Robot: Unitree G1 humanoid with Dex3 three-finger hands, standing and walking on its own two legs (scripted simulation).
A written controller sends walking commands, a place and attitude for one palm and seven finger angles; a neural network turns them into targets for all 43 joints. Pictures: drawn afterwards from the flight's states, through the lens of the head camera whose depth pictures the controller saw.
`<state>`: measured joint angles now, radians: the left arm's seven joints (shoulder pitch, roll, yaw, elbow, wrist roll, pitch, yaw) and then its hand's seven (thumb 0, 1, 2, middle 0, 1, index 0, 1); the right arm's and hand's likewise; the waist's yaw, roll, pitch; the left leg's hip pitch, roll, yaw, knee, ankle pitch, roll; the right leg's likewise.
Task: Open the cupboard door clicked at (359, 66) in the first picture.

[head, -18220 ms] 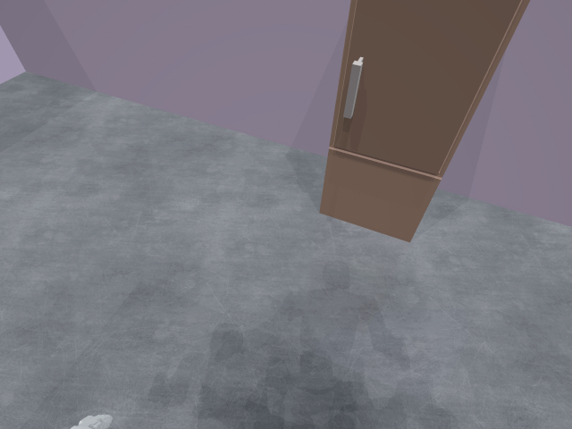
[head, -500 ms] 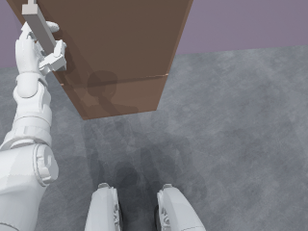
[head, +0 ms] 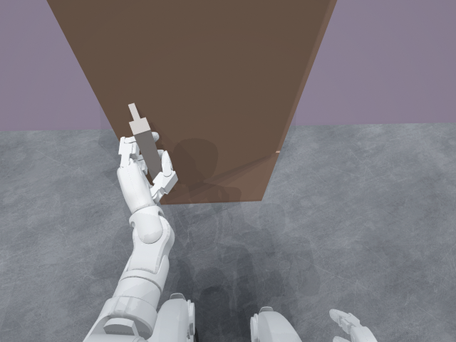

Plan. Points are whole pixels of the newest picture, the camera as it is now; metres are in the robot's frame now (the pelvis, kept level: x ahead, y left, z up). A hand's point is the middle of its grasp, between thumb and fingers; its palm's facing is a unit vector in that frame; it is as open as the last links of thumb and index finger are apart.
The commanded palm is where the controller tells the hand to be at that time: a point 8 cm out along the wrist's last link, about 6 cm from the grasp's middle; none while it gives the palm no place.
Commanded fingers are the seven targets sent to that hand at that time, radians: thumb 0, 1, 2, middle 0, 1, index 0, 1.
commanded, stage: pull the door open along its arc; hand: left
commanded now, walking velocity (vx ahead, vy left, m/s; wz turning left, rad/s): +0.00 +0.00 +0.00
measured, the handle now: (147, 148) +0.45 +0.16 +0.03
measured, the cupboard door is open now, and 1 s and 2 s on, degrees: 22 43 45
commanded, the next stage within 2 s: open thumb and fingers to let go in 0.42 s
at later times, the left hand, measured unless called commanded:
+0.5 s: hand (217, 223) +0.31 +0.03 +0.02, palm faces +0.34 -0.94 -0.05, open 6.5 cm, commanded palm +0.27 +0.07 +0.02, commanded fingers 0.00 0.90 0.90 -0.40 -1.35 -0.40 -1.35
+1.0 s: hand (215, 218) +0.32 +0.03 +0.02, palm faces +0.41 -0.91 -0.04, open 11.8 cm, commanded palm +0.27 +0.06 +0.02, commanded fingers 0.00 -0.50 0.30 -0.28 -1.05 -0.28 -1.05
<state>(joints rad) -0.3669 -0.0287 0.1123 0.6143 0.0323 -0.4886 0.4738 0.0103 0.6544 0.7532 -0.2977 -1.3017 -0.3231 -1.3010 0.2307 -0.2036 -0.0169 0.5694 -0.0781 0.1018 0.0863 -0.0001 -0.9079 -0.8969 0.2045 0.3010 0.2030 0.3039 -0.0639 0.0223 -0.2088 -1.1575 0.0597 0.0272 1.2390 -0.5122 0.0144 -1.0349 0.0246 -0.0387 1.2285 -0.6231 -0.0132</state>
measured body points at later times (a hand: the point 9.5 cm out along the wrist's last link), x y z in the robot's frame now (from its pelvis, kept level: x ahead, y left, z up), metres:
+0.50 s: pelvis +0.00 -0.04 +0.01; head +0.08 -0.05 +0.45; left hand +0.28 +0.07 +0.03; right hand +0.18 -0.24 -0.11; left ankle +0.03 +0.11 -0.63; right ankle -0.03 -0.12 -0.63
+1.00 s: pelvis -0.02 -0.05 +0.00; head +0.07 -0.07 +0.44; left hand +0.29 +0.08 +0.03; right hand +0.15 -0.27 -0.13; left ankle +0.03 +0.11 -0.63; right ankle -0.03 -0.12 -0.63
